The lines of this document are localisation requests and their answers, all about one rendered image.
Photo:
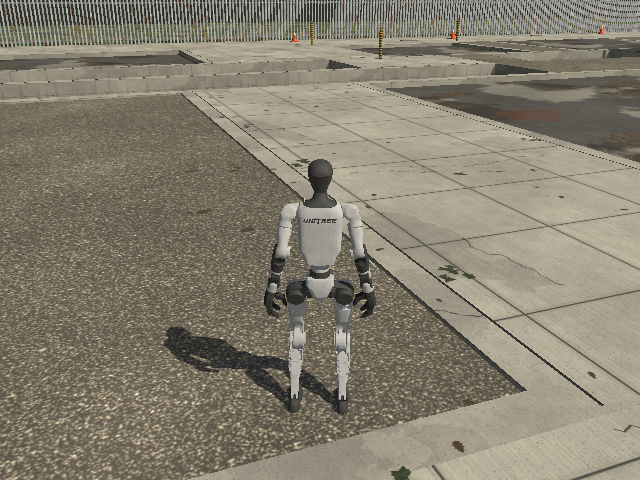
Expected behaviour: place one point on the left robot forearm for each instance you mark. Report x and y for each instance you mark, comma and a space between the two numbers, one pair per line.
275, 273

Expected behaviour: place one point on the robot left hand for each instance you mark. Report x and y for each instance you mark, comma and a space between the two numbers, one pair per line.
269, 303

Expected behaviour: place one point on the robot right upper arm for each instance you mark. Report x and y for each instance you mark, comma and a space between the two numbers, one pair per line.
352, 213

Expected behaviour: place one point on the left robot thigh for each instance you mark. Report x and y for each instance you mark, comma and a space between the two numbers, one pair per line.
296, 301

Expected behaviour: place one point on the right robot forearm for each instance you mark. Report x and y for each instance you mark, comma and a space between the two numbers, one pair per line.
364, 273

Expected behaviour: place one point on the robot left upper arm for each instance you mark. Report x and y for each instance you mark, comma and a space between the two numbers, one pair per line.
288, 213

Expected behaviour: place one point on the robot right hand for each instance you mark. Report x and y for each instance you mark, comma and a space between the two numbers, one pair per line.
369, 305

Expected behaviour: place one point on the robot left foot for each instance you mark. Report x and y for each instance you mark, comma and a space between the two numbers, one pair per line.
294, 404

